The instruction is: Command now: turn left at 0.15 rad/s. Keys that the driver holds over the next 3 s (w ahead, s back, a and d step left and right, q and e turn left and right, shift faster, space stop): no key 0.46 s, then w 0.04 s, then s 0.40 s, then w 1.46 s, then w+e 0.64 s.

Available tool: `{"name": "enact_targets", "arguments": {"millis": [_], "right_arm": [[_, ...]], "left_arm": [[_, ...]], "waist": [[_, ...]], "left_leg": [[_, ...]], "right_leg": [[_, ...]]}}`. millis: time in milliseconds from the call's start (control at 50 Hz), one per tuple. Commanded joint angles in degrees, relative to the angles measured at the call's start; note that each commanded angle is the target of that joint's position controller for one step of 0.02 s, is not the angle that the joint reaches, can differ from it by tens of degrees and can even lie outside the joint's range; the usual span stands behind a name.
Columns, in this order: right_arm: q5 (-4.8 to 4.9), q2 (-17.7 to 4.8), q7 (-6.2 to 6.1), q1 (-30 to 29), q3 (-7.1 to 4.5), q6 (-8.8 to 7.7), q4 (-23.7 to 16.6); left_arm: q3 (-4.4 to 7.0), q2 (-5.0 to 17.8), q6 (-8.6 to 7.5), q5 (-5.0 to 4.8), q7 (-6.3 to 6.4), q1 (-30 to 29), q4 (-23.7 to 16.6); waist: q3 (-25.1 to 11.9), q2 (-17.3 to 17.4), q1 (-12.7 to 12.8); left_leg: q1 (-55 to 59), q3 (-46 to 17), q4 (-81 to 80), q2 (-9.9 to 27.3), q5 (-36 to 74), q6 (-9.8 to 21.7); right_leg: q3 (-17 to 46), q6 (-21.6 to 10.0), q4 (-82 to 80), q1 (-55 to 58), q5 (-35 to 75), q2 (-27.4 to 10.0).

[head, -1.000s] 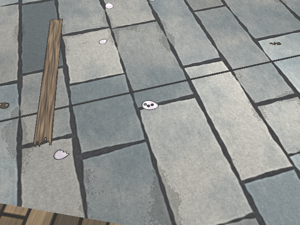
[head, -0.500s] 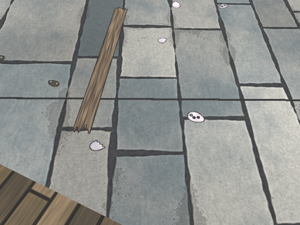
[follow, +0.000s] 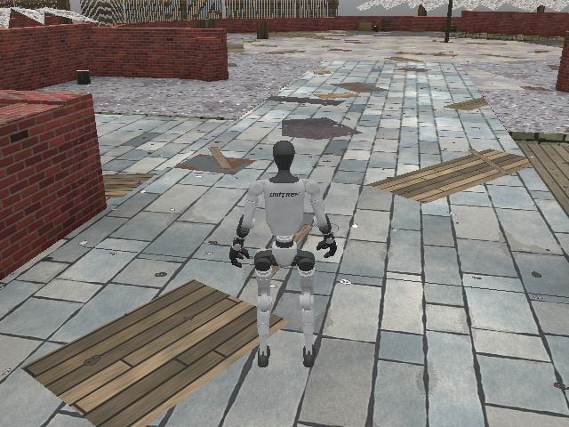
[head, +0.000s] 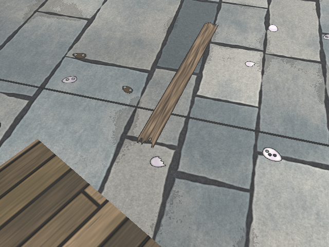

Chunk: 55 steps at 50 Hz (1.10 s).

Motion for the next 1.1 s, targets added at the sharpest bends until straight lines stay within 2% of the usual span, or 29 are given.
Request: {"name": "enact_targets", "arguments": {"millis": [20,40,60,80,100,120,260,460,480,500,520,540,560,580,600,640,700,780,840,880,900,920,940,960,980,1000,1020,1060,1100], "right_arm": [[-1.32,-6.8,0.04,-1.7,-1.28,-1.11,-4.1],[-1.56,-5.5,0.52,-2.8,-0.85,-1.77,-3.5],[-1.65,-5.6,0.64,-3.0,-0.88,-2.24,-3.0],[-1.51,-6.0,0.77,-2.8,-0.85,-2.65,-2.8],[-1.35,-6.0,0.78,-2.0,-0.74,-2.89,-2.4],[-1.34,-5.7,0.78,-1.2,-0.51,-3.0,-1.8],[-1.01,-5.1,0.47,-1.4,-0.33,-2.86,-0.1],[-0.73,-4.7,0.2,-0.3,-0.43,-3.07,4.5],[-0.61,-4.9,0.03,0.8,-0.54,-2.95,5.4],[-0.27,-5.9,-0.19,1.4,-0.95,-2.67,6.0],[-0.66,-4.4,-0.26,-0.5,-0.29,-2.67,5.7],[-1.03,-3.4,-0.28,-1.6,0.18,-2.96,5.8],[-1.05,-3.9,-0.22,-0.8,0.05,-3.41,6.4],[-0.75,-5.5,-0.2,0.8,-0.49,-3.74,7.1],[-0.36,-6.6,-0.23,1.7,-0.88,-3.82,7.7],[0.24,-7.3,-0.5,1.5,-1.21,-3.37,8.0],[0.38,-8.5,-1.36,1.5,-1.92,-2.01,8.1],[-0.11,-9.6,-2.25,1.6,-2.32,-0.84,8.3],[-0.31,-10.4,-2.62,-1.2,-2.37,-0.81,8.0],[-0.12,-10.5,-2.79,-4.4,-2.28,-1.05,7.7],[0.07,-10.1,-2.86,-4.0,-2.3,-1.11,8.0],[0.01,-8.1,-2.86,-1.1,-2.0,-0.99,9.0],[-0.08,-4.7,-2.99,-1.0,-1.35,-0.6,9.3],[0.35,-5.7,-2.57,-0.6,-1.87,-0.43,9.9],[1.25,-7.4,-1.97,1.4,-2.68,-0.57,10.9],[1.01,-8.0,-1.56,4.1,-3.1,-1.05,12.6],[0.48,-7.9,-1.39,4.9,-3.32,-1.72,13.9],[0.36,-5.9,-1.16,3.3,-2.86,-2.89,14.8],[1.13,-4.2,-1.17,1.4,-2.31,-3.79,14.8]], "left_arm": [[0.2,4.8,-1.66,1.52,-0.35,0.5,-3.2],[0.47,6.1,-1.52,1.09,-0.24,-1.3,-3.3],[0.38,6.0,-1.31,1.07,-0.04,-1.9,-2.8],[0.57,7.2,-0.93,1.08,0.15,-1.5,-2.4],[0.77,8.0,-0.74,0.94,0.21,-1.0,-1.9],[0.61,7.4,-0.76,0.82,0.14,-0.7,-1.4],[0.47,6.6,-0.83,0.58,0.49,0.5,2.3],[0.55,6.8,-0.72,0.28,1.31,0.9,6.4],[0.49,6.4,-0.63,0.19,1.38,1.8,7.1],[0.55,6.2,-0.55,-0.17,1.47,1.8,7.5],[0.16,5.0,-0.57,0.08,1.57,0.4,7.1],[0.1,5.1,-0.74,0.42,1.65,-0.3,7.1],[0.46,6.6,-1.06,0.48,1.63,0.0,7.5],[0.82,7.9,-1.39,0.28,1.6,0.9,8.0],[0.97,8.3,-1.57,-0.01,1.56,1.7,8.5],[1.13,8.3,-1.3,-0.64,1.59,1.3,8.6],[1.68,8.3,0.09,-0.74,2.34,0.5,8.2],[1.85,6.8,1.85,-0.36,2.93,0.3,7.4],[2.1,6.1,2.56,0.07,2.39,1.9,7.4],[2.22,5.9,2.71,0.34,1.68,4.0,7.6],[2.4,6.9,2.58,0.65,1.36,4.1,7.3],[2.96,9.8,2.43,1.01,1.32,4.8,6.9],[2.41,10.4,1.77,1.69,1.14,3.9,6.4],[1.26,8.2,0.66,3.03,1.03,2.2,5.6],[1.62,9.8,-0.18,2.22,0.99,-0.1,5.5],[2.19,11.5,-0.84,0.66,1.05,-1.9,5.5],[2.18,11.1,-1.32,-0.33,1.37,-2.4,5.7],[1.89,9.3,-1.48,-1.23,2.04,-0.5,6.9],[1.85,8.4,-1.42,-1.43,2.79,1.7,7.5]], "waist": [[-8.8,10.8,-0.1],[-7.2,9.3,0.0],[-6.7,9.3,-0.3],[-5.0,9.6,-0.8],[-3.7,8.0,-0.9],[-3.2,6.7,-0.7],[-2.5,2.7,-0.7],[-2.6,1.5,-0.6],[-3.6,2.1,-0.6],[-2.8,3.0,-1.1],[0.6,3.5,-0.7],[2.5,2.9,-0.3],[1.8,1.4,-0.5],[-0.7,0.6,-0.9],[-2.9,0.7,-1.0],[-4.6,0.9,-1.2],[-5.0,1.6,-1.6],[-5.3,5.2,-1.8],[-5.4,8.7,-0.7],[-4.9,9.1,0.8],[-4.3,5.9,0.5],[-4.5,-3.8,-0.2],[-4.6,-15.7,0.3],[-4.7,-14.7,0.6],[-2.9,-13.4,-1.6],[-1.6,-11.9,-3.1],[-1.4,-9.8,-3.5],[-0.9,-7.9,-2.8],[-0.8,-8.3,-1.9]], "left_leg": [[7.4,-14.3,-5.5,15.1,24.0,12.1],[6.2,-12.0,-5.9,11.5,16.6,9.8],[5.5,-9.9,-5.7,8.8,11.8,7.4],[3.8,-9.3,-6.0,7.7,10.3,6.1],[2.4,-8.9,-6.0,7.1,10.3,5.3],[2.1,-8.5,-5.7,6.5,10.2,4.8],[2.1,-7.2,-5.2,5.0,10.4,4.5],[2.1,-5.0,-4.8,3.4,10.9,3.7],[2.5,-4.7,-5.4,2.9,4.6,4.0],[2.0,-5.3,-6.3,2.7,-6.3,4.9],[-1.5,-6.9,-7.7,3.8,-7.8,5.0],[-3.5,-6.5,-7.5,3.6,-2.1,4.3],[-2.3,-4.8,-5.3,2.9,8.3,3.3],[0.9,-3.6,-3.0,2.5,17.6,2.7],[3.4,-3.3,-1.7,2.7,23.4,2.6],[5.3,-3.5,-0.2,3.3,28.5,3.3],[4.6,-4.3,1.2,4.3,31.7,5.7],[1.0,-8.4,-1.5,8.4,30.2,9.5],[-3.5,-10.5,-3.3,11.2,25.2,11.1],[-6.9,-9.8,-2.6,11.4,20.1,10.3],[-8.6,-7.9,0.1,8.9,14.7,8.0],[-9.9,-1.4,7.1,2.4,-1.0,3.8],[-10.3,4.3,19.5,-4.0,-16.7,0.2],[-9.4,-2.7,30.2,-0.7,-20.8,0.1],[-10.5,-1.7,36.3,-0.9,-19.4,0.1],[-11.6,-0.1,39.0,-0.3,-16.5,-0.4],[-12.9,0.5,39.3,0.8,-13.2,-0.8],[-12.4,3.3,34.2,1.4,-10.9,-1.3],[-9.5,3.6,23.6,1.4,-12.2,-0.8]], "right_leg": [[2.3,1.6,0.1,-2.4,-4.7,-0.6],[2.2,1.7,-1.9,-0.8,1.0,-0.4],[2.1,1.6,-3.0,0.2,5.7,-0.2],[2.4,1.6,-3.6,1.0,8.3,-0.5],[2.5,1.4,-3.9,1.8,9.1,-0.6],[2.4,1.3,-4.5,2.7,9.4,-0.5],[2.2,1.6,-6.5,4.6,10.2,-0.4],[1.8,1.4,-7.1,6.0,10.5,-0.6],[0.6,1.3,-6.4,6.1,6.0,0.4],[-1.3,0.9,-4.1,4.2,-0.7,2.0],[0.1,0.8,-5.1,2.9,1.9,1.1],[1.7,0.8,-6.8,3.8,7.0,-0.1],[2.6,0.9,-7.0,4.9,13.4,-0.9],[2.5,0.8,-6.1,5.6,18.3,-1.1],[2.3,0.7,-5.2,5.9,20.8,-1.0],[2.0,0.5,-4.1,5.5,22.3,-0.9],[0.9,-0.3,-0.7,3.4,22.1,0.1],[0.6,-0.7,4.5,2.0,16.8,1.9],[0.9,-1.9,8.8,3.0,6.8,3.2],[1.6,-3.3,9.0,3.8,4.7,3.0],[3.4,-4.6,5.2,4.5,12.7,1.3],[9.7,-7.2,-6.0,4.1,13.2,-4.3],[22.5,-13.3,-17.7,-0.5,-2.2,-14.3],[28.2,-15.8,-22.9,-4.6,-20.8,-16.3],[26.9,-14.7,-24.6,-6.3,-27.2,-15.0],[24.2,-12.6,-25.1,-5.4,-25.7,-13.2],[22.5,-11.2,-24.8,-3.3,-22.9,-12.3],[17.8,-9.7,-24.3,-0.9,-19.0,-9.8],[16.3,-10.1,-23.9,1.3,-16.7,-9.3]]}}
Next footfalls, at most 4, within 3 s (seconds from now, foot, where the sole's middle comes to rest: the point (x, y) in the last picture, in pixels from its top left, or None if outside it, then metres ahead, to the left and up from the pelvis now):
1.24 left None -0.07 0.09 -0.77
1.68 right None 0.28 -0.17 -0.77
2.22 left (159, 215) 0.60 0.07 -0.77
2.78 right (215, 159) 0.89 -0.18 -0.77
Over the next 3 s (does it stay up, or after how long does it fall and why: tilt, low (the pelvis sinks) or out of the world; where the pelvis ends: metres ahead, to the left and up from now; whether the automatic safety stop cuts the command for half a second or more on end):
stays up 0.85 -0.11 0.01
